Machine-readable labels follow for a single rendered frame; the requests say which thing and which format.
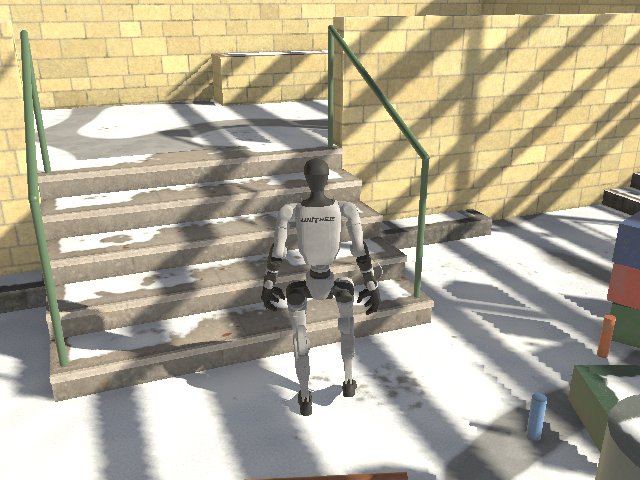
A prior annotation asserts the left robot hand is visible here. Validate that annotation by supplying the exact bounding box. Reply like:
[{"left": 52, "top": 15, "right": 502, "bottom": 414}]
[{"left": 261, "top": 286, "right": 285, "bottom": 311}]

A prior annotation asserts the left robot forearm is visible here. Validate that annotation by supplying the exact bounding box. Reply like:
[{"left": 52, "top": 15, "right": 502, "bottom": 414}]
[{"left": 263, "top": 243, "right": 282, "bottom": 289}]

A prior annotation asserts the robot left shin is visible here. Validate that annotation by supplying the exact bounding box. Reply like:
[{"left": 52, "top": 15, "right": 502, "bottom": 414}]
[{"left": 293, "top": 338, "right": 310, "bottom": 402}]

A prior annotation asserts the right robot hand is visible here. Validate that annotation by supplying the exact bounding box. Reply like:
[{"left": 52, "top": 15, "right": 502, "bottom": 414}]
[{"left": 357, "top": 287, "right": 381, "bottom": 315}]

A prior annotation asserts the robot right upper arm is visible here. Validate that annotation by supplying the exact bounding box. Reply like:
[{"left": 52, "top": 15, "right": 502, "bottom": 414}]
[{"left": 338, "top": 201, "right": 366, "bottom": 257}]

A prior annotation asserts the robot left foot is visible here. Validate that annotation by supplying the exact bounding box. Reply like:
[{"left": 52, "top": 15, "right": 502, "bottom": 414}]
[{"left": 298, "top": 390, "right": 312, "bottom": 416}]

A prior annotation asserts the robot left upper arm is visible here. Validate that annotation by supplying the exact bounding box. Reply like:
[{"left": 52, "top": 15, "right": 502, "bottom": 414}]
[{"left": 272, "top": 202, "right": 297, "bottom": 259}]

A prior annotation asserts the right robot forearm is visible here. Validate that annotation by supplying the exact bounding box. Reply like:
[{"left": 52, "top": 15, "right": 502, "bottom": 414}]
[{"left": 356, "top": 241, "right": 378, "bottom": 291}]

